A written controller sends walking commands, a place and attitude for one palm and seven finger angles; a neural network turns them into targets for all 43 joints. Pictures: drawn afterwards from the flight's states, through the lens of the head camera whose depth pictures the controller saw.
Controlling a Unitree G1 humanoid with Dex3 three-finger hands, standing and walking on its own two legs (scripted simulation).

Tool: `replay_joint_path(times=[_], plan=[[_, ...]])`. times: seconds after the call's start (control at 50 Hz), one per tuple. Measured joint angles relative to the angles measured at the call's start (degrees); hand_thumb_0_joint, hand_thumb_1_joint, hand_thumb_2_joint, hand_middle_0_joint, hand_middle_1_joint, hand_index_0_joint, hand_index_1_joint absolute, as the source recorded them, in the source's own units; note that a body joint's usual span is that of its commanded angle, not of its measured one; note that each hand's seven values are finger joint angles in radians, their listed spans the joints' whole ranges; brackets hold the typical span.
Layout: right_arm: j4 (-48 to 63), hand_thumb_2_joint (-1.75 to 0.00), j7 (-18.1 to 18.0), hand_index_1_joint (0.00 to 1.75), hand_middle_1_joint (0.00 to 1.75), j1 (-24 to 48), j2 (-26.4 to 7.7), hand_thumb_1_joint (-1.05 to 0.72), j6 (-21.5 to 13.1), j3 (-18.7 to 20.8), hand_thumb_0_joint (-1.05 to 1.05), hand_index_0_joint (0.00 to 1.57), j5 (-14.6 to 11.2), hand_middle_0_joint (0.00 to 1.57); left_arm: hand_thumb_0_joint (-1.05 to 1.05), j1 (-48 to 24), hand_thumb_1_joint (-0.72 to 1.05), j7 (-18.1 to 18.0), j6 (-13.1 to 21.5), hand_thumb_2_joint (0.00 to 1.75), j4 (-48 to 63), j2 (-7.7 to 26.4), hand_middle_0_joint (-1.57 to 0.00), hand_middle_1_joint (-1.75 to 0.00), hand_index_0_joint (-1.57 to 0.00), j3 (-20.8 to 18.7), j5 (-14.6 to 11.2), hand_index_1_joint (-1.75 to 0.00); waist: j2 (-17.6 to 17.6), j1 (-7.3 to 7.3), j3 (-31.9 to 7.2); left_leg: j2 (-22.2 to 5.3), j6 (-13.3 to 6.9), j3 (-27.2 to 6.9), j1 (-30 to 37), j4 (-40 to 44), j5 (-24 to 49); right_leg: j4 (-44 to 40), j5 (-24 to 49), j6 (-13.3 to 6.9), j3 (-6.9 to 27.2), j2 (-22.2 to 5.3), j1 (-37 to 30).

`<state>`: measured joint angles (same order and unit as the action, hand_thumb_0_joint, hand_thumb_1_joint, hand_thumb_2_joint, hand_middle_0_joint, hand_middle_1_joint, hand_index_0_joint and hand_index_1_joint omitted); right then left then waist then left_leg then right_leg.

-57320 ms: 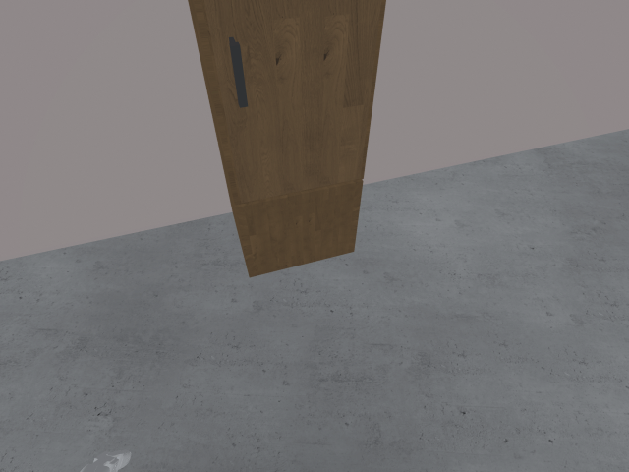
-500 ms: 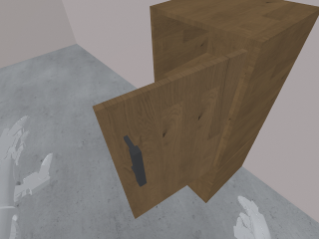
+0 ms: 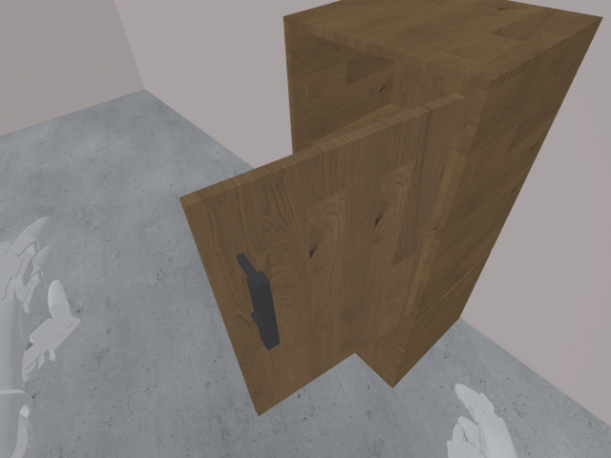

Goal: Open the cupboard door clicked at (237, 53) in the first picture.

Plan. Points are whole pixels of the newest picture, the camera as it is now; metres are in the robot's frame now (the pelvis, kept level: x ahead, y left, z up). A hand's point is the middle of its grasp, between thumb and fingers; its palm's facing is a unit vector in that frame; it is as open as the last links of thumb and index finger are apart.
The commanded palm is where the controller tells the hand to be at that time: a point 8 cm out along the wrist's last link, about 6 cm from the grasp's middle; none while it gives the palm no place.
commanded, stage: step back with the hand held close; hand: left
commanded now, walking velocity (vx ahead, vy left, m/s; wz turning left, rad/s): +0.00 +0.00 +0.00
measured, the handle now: (257, 302) +0.29 +0.11 +0.07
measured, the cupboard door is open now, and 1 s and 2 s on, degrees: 81 81 81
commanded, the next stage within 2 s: stop stepping back and stand still in 1.28 s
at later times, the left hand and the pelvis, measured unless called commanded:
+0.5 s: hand (33, 361) +0.15 +0.28 +0.16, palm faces +0.38 -0.76 -0.53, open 7.4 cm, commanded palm +0.09 +0.32 +0.17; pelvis -0.06 +0.02 -0.01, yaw -2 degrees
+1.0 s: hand out of the picture +0.07 +0.27 +0.16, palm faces +0.46 -0.74 -0.49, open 7.4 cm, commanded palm +0.00 +0.31 +0.17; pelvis -0.14 +0.01 -0.02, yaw +0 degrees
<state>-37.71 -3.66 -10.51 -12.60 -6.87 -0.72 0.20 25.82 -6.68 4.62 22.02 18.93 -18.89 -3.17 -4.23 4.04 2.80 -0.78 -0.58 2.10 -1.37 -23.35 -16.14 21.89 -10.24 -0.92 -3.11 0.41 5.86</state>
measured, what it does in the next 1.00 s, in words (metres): walks backwards: right foot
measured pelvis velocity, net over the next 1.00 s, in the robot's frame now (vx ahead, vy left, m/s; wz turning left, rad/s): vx -0.14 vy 0.01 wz -0.01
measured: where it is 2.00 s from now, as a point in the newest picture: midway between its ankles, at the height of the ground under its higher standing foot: outside the picture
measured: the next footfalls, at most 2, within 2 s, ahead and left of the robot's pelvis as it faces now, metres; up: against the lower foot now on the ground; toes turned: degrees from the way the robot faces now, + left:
right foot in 0.90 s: -0.11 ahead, -0.10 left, +0.00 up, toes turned +2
left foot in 1.20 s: -0.15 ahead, +0.12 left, +0.00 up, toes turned +1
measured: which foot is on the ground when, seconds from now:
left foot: down 0.00-1.00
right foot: down 0.00-0.76, up 0.78-0.88, down 0.90-1.00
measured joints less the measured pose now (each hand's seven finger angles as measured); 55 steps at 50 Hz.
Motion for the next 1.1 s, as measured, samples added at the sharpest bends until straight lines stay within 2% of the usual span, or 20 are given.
replay_joint_path(times=[0.06, 0.16, 0.28, 0.36, 0.48, 0.64, 0.7, 0.74, 0.78, 0.82, 0.88, 0.92, 0.96, 1.02, 1.1], plan=[[0.2, -0.9, 0.0, 0.3, 0.3, 0.0, 0.0, -0.9, 0.2, -0.2, 0.01, 0.21, -0.2, 0.21, 0.01, -0.4, 0.89, 0.2, 0.3, 0.9, -0.5, 0.0, -0.21, -0.3, -0.21, -0.3, 0.0, -0.3, 0.1, -0.08, 0.0, 0.0, -0.1, 0.0, -0.6, -0.3, 0.2, -0.2, 0.4, 0.0, 0.0, 0.0, 0.4], [2.2, -0.9, 0.0, 0.3, 0.3, 1.0, -0.1, -0.9, 1.7, -0.5, 0.01, 0.21, 0.0, 0.21, 0.01, 0.2, 0.89, 0.1, 3.4, 0.9, -0.6, 1.5, -0.21, -0.3, -0.21, -3.7, 0.5, -0.3, 0.9, -1.89, -0.4, -0.3, -0.2, 0.2, -5.2, -1.6, 0.7, -1.2, 2.4, 0.1, 0.2, 0.3, 4.0], [4.2, -0.9, -0.3, 0.3, 0.3, 1.3, -1.0, -0.9, 3.1, 0.8, 0.01, 0.21, 0.1, 0.21, 0.01, 3.9, 0.89, 0.2, 4.3, 0.9, 2.8, 2.5, -0.21, -0.3, -0.21, -2.6, 1.2, -0.3, 2.3, -3.51, 0.5, 0.9, -1.1, 1.8, -9.1, -2.3, 1.8, 0.9, 3.2, 1.0, 1.7, -0.8, 8.9], [4.8, -0.9, -0.6, 0.3, 0.3, 0.8, -0.6, -0.9, 4.2, 1.8, 0.01, 0.21, -0.2, 0.21, 0.01, 6.3, 0.89, 0.0, 4.6, 0.9, 5.7, 4.6, -0.21, -0.3, -0.21, -3.4, 1.4, -0.3, 3.7, -4.23, 0.5, 1.6, -1.6, 2.3, -11.0, -4.0, 1.8, 3.6, 2.8, 1.5, 2.4, -1.6, 11.5], [5.8, -0.9, -1.0, 0.3, 0.3, -0.2, 0.0, -0.9, 4.3, 1.9, 0.01, 0.21, -0.3, 0.21, 0.01, 6.3, 0.89, -0.9, 5.7, 0.9, 7.2, 6.1, -0.21, -0.3, -0.22, -6.3, 1.9, -0.31, 5.2, -4.12, 0.3, 2.3, -2.3, 2.8, -13.9, -7.3, 1.7, 7.4, 2.6, 1.9, 2.9, -2.5, 14.6], [6.3, -0.9, -0.9, 0.3, 0.3, -1.2, 0.0, -0.9, 3.1, 1.3, 0.01, 0.21, -0.4, 0.21, 0.01, 3.9, 0.89, -1.6, 6.9, 0.9, 6.4, 3.1, -0.21, -0.3, -0.21, -6.3, 3.4, -0.3, 4.5, -3.4, 0.7, 2.2, -3.0, 2.6, -18.8, -14.2, -0.3, 11.9, 2.6, 1.9, 2.7, -2.6, 18.4], [5.9, -0.9, -0.8, 0.3, 0.3, -1.5, 0.0, -0.9, 2.7, 1.0, 0.01, 0.21, -0.2, 0.21, 0.01, 3.1, 0.89, -1.9, 7.4, 0.9, 7.0, 2.4, -0.21, -0.3, -0.21, -5.7, 3.6, -0.3, 4.6, -3.48, 0.9, 2.1, -3.0, 2.2, -20.8, -16.3, -2.6, 12.1, 2.9, 1.6, 2.5, -2.4, 19.5], [5.7, -0.9, -0.9, 0.3, 0.3, -1.6, 0.0, -0.9, 2.5, 0.9, 0.01, 0.21, 0.0, 0.21, 0.01, 2.8, 0.89, -2.2, 7.8, 0.9, 7.9, 2.5, -0.21, -0.3, -0.21, -5.6, 3.6, -0.3, 4.8, -3.76, 1.2, 2.0, -3.0, 2.1, -21.6, -16.3, -1.6, 12.6, 1.8, 1.5, 2.6, -2.2, 20.3], [5.8, -0.9, -1.0, 0.3, 0.3, -2.1, 0.1, -0.9, 2.0, 0.8, 0.01, 0.21, 0.1, 0.21, 0.01, 2.7, 0.89, -2.4, 8.2, 0.9, 8.6, 3.1, -0.21, -0.3, -0.21, -5.9, 3.7, -0.3, 4.7, -4.32, 1.7, 1.8, -3.2, 1.8, -22.1, -15.6, 1.9, 14.5, -1.0, 1.8, 3.1, -1.5, 21.2], [5.5, -0.9, -1.2, 0.3, 0.3, -2.9, 0.6, -0.9, 1.4, 1.2, 0.01, 0.21, 0.2, 0.21, 0.01, 2.4, 0.89, -2.4, 8.7, 0.9, 8.7, 4.1, -0.21, -0.3, -0.21, -6.6, 4.0, -0.3, 4.4, -4.99, 1.9, 1.8, -3.1, 0.7, -22.3, -15.5, 3.9, 19.8, -3.6, 2.1, 3.8, -0.4, 20.5], [4.3, -0.9, -0.9, 0.3, 0.3, -4.3, 1.7, -0.9, 0.8, 1.4, 0.01, 0.21, 0.2, 0.21, 0.01, 3.4, 0.89, -2.5, 9.5, 0.9, 8.3, 5.1, -0.21, -0.3, -0.22, -8.2, 4.1, -0.31, 3.9, -4.83, -0.4, 1.4, -2.6, -0.3, -23.2, -14.3, 4.2, 24.2, -7.8, 2.1, 4.1, 1.4, 16.1], [3.8, -0.9, -0.5, 0.3, 0.3, -4.5, 2.2, -0.9, 0.2, 1.2, 0.01, 0.21, 0.3, 0.21, 0.01, 4.3, 0.89, -2.7, 10.1, 0.9, 8.0, 5.1, -0.21, -0.3, -0.21, -9.6, 3.8, -0.31, 3.8, -4.11, -2.1, 0.8, -2.1, -0.1, -24.6, -13.3, 5.1, 20.0, -11.4, 1.5, 4.0, 1.9, 11.6], [3.2, -0.9, 0.0, 0.3, 0.3, -2.7, 2.1, -0.9, -0.5, 1.0, 0.01, 0.21, 0.4, 0.21, 0.01, 4.0, 0.89, -2.7, 10.5, 0.9, 7.5, 4.2, -0.21, -0.3, -0.21, -9.9, 3.0, -0.3, 3.3, -3.33, -1.6, -0.3, -1.4, 0.4, -26.0, -12.2, 6.6, 13.5, -13.0, 0.4, 4.2, 2.6, 9.7], [2.0, -0.89, 0.4, 0.3, 0.3, 0.4, 1.5, -0.9, -0.4, 1.1, 0.01, 0.21, 0.0, 0.21, 0.01, 2.4, 0.89, -2.1, 9.9, 0.9, 6.4, 3.0, -0.21, -0.3, -0.21, -7.0, 2.2, -0.3, 2.1, -3.48, 1.2, -1.3, -0.4, -0.3, -25.5, -9.6, 9.4, 11.2, -6.9, -0.5, 3.7, 3.6, 10.2], [2.0, -0.89, 0.3, 0.3, 0.3, 1.4, 1.4, -0.9, 1.0, 1.5, 0.01, 0.21, -0.6, 0.21, 0.01, 4.1, 0.89, -0.6, 8.1, 0.9, 7.6, 4.3, -0.21, -0.3, -0.21, -4.2, 2.0, -0.3, 4.4, -3.97, -0.1, 0.8, 0.4, -1.8, -25.5, -20.5, -2.3, 9.9, -5.5, -0.4, 4.5, 2.5, 11.9]])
